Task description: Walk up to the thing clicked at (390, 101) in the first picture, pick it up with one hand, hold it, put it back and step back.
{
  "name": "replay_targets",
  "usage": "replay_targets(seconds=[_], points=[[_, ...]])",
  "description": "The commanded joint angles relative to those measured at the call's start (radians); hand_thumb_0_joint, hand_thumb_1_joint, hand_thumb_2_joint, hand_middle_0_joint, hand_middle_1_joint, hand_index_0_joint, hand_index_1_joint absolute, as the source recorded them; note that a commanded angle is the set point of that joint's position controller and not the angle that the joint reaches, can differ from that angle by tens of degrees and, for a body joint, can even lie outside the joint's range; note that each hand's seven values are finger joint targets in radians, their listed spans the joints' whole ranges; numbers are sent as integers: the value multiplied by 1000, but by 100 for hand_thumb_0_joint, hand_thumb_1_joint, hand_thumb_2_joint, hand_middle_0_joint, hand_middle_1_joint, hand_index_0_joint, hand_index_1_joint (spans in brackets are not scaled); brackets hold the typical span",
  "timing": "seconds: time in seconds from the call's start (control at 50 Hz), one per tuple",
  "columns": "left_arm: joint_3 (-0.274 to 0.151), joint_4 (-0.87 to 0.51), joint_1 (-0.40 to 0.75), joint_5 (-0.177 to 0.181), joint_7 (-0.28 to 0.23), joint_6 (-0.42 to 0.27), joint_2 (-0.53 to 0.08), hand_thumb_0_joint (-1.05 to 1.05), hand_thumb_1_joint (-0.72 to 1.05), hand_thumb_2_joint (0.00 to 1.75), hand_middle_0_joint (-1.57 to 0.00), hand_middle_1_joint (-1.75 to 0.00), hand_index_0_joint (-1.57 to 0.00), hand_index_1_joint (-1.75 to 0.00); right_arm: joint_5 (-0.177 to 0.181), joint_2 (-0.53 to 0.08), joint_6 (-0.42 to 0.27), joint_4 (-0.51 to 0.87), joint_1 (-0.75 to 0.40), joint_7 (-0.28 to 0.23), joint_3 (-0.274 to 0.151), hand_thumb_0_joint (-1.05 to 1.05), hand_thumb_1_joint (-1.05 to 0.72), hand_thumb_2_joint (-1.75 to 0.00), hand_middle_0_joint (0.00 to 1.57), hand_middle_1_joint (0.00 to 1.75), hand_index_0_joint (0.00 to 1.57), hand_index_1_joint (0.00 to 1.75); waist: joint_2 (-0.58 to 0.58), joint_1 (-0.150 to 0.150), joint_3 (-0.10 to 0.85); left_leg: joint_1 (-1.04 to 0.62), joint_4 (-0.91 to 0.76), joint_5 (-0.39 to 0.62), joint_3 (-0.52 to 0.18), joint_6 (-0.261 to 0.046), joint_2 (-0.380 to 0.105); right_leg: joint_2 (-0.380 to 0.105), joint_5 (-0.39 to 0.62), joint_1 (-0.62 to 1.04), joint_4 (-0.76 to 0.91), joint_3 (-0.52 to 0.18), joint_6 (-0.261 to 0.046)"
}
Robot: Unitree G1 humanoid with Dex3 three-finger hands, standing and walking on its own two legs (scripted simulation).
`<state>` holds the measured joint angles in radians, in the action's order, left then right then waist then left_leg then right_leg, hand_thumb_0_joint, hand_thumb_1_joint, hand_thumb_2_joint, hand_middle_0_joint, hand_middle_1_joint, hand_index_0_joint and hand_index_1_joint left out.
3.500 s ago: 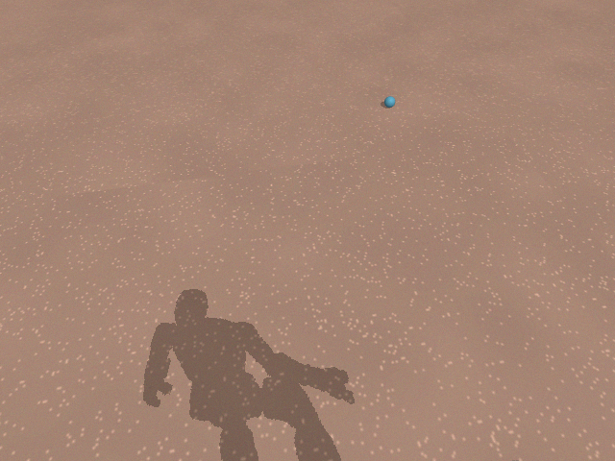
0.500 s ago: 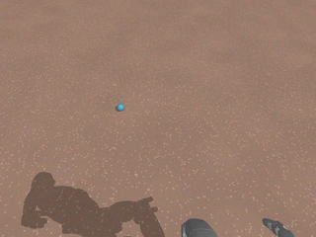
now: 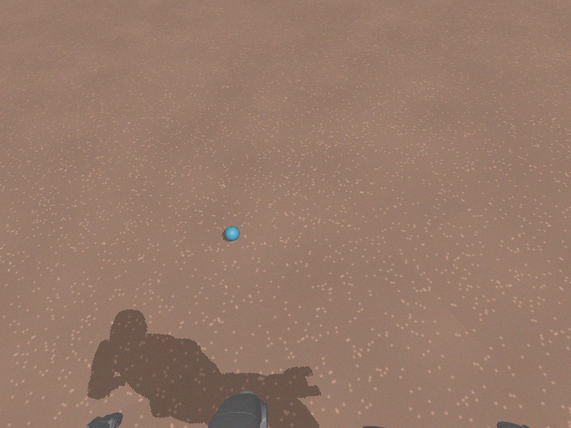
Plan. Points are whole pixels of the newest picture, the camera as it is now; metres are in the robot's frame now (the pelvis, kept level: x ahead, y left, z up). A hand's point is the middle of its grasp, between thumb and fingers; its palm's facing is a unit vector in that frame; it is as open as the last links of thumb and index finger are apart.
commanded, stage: walk up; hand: left
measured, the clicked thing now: (232, 233) +0.91 +0.31 -0.74
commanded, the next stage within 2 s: none
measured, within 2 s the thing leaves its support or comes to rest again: neither
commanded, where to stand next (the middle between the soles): +0.53 +0.03 m, yaw +0 degrees
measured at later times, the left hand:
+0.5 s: hand (150, 327) +0.29 +0.29 -0.14, palm faces -0.09 -0.93 -0.36, open 7.4 cm
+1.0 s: hand (154, 282) +0.39 +0.31 -0.16, palm faces -0.01 -0.93 -0.37, open 7.4 cm
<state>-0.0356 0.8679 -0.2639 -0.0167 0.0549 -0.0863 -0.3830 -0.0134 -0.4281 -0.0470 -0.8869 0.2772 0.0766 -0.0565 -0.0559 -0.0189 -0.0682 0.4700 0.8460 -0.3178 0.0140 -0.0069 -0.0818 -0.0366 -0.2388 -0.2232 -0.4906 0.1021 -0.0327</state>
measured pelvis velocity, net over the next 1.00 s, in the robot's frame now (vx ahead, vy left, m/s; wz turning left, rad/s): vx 0.37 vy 0.03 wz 0.01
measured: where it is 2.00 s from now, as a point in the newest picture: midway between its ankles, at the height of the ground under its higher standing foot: (301, 341)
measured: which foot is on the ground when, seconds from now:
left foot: up 0.00-0.12, down 0.14-0.56, up 0.58-0.92, down 0.94-1.00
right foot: down 0.00-0.16, up 0.18-0.52, down 0.54-0.98, up 1.00-1.00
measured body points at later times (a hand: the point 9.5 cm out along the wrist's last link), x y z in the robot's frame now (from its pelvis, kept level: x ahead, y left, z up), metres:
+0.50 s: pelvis +0.20 +0.02 -0.01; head +0.22 +0.01 +0.44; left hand +0.29 +0.33 -0.11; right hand +0.22 -0.31 -0.12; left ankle +0.16 +0.15 -0.74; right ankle +0.32 -0.12 -0.72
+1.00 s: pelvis +0.37 +0.03 -0.02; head +0.39 +0.05 +0.43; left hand +0.39 +0.36 -0.14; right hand +0.45 -0.30 -0.11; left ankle +0.44 +0.15 -0.74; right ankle +0.34 -0.11 -0.72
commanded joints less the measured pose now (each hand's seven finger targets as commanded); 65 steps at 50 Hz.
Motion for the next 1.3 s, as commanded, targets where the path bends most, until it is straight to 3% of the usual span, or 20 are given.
replay_targets(seconds=[0.0,0.1,0.12,0.14,0.16,0.26,0.42,0.5,0.52,0.54,0.56,0.66,0.8,0.9,0.92,0.96,1.06,1.16,1.22,1.28], points=[[-94,-79,-2,5,-13,-24,-313,0,90,90,-20,-30,-20,-30,-5,-169,-29,62,-7,2,-63,0,-90,-90,20,30,20,30,207,-14,26,-58,-180,109,32,8,-12,-229,-207,-50,242,-192,-184],[-64,-87,26,2,-10,-9,-265,0,90,90,-20,-30,-20,-30,-12,-213,-52,11,125,-17,-89,0,-90,-90,20,30,20,30,47,98,75,-429,-287,70,65,-28,47,-166,-115,-235,-62,-105,-115],[-47,-94,9,2,-11,-8,-205,0,90,90,-20,-30,-20,-30,-16,-282,-59,-9,227,-31,-109,0,-90,-90,20,30,20,30,-172,147,113,-530,-431,-159,-164,-82,-83,-78,-40,-329,-399,-20,-65],[-38,-91,-36,20,-14,-2,-169,0,90,90,-20,-30,-20,-30,-14,-358,-67,24,233,-39,-118,0,-90,-90,20,30,20,30,-273,129,91,-569,-641,-308,-639,-169,-317,79,-256,-533,-614,-32,-11],[-57,-68,-11,10,-33,5,-271,0,90,90,-20,-30,-20,-30,14,-365,-59,38,185,-37,-121,0,-90,-90,20,30,20,30,-140,116,53,-487,-637,-305,-688,-253,-371,7,-287,-527,-688,-143,-24],[-55,-4,-68,20,-17,10,-251,0,90,90,-20,-30,-20,-30,10,-249,-64,67,57,-52,-71,0,-90,-90,20,30,20,30,-90,32,16,-318,-554,212,-183,-200,-204,-75,-114,-349,-504,-145,9],[-62,-38,36,9,12,12,-206,0,90,90,-20,-30,-20,-30,8,-261,-56,104,29,-46,-70,0,-90,-90,20,30,20,30,-89,33,6,-265,-523,212,-64,-195,-168,-50,58,-194,-170,-55,12],[-94,25,-128,5,-7,-3,-253,0,90,90,-20,-30,-20,-30,10,-204,-38,125,24,-46,-48,0,-90,-90,20,30,20,30,95,-62,94,-89,-194,149,2,-128,-93,19,44,210,-56,-46,-9],[-120,33,-222,-1,-20,-11,-318,0,90,90,-20,-30,-20,-30,10,-149,-39,132,54,-45,-29,0,-90,-90,20,30,20,30,293,-107,127,22,85,52,77,-92,-6,-107,-174,306,73,-233,-42],[-130,-1,-227,4,-31,-21,-408,0,90,90,-20,-30,-20,-30,16,-127,-33,145,84,-45,-17,0,-90,-90,20,30,20,30,383,-89,126,215,275,-206,55,-40,117,-381,-343,336,275,-752,-147],[-121,-16,-161,15,-27,-16,-408,0,90,90,-20,-30,-20,-30,2,-227,-19,120,29,-58,-48,0,-90,-90,20,30,20,30,241,-75,66,208,341,-236,-45,-38,46,-425,-412,209,274,-811,-240],[-88,-58,-19,15,-33,-18,-296,0,90,90,-20,-30,-20,-30,8,-202,-3,28,125,-33,-52,0,-90,-90,20,30,20,30,233,19,-15,66,184,-5,-48,-18,-21,-219,-205,-29,273,-332,-164],[-95,-81,-65,6,-28,-22,-313,0,90,90,-20,-30,-20,-30,-16,-173,-12,72,-11,-6,-61,0,-90,-90,20,30,20,30,199,-22,7,-6,-128,67,7,8,-23,-231,-230,-41,236,-260,-186],[-71,-98,-11,5,-25,-4,-282,0,90,90,-20,-30,-20,-30,-15,-182,-37,36,94,-19,-76,0,-90,-90,20,30,20,30,106,69,44,-331,-291,84,74,-18,53,-173,-171,-197,2,-166,-127],[-34,-91,-30,11,-36,4,-208,0,90,90,-20,-30,-20,-30,-14,-195,-40,17,111,-43,-73,0,-90,-90,20,30,20,30,-17,77,72,-407,-396,52,-28,-44,7,-126,38,-229,-194,-99,-79],[-38,-68,-91,20,-54,18,-217,0,90,90,-20,-30,-20,-30,-1,-340,-40,54,138,-55,-100,0,-90,-90,20,30,20,30,-207,77,77,-434,-555,126,-564,-247,-353,33,-328,-401,-550,-65,1],[-38,8,-122,31,-62,39,-229,0,90,90,-20,-30,-20,-30,11,-239,-33,72,4,-79,-59,0,-90,-90,20,30,20,30,-120,1,53,-288,-433,519,-148,-187,-182,-31,-179,-271,-516,-148,0],[-37,39,-61,27,-69,48,-183,0,90,90,-20,-30,-20,-30,9,-217,-13,80,-61,-86,-37,0,-90,-90,20,30,20,30,-126,12,103,-229,-316,680,-78,-194,-187,-11,-75,-112,-270,-70,21],[-49,66,-46,18,-74,40,-205,0,90,90,-20,-30,-20,-30,29,-191,10,77,-112,-85,-22,0,-90,-90,20,30,20,30,-65,-15,132,-149,-207,476,-61,-128,-140,13,107,42,-72,-69,1],[-56,44,94,15,-75,32,-324,0,90,90,-20,-30,-20,-30,38,-135,36,42,-102,-92,-8,0,-90,-90,20,30,20,30,202,24,101,-156,-56,-120,11,-24,34,-296,252,-127,75,-460,-184]])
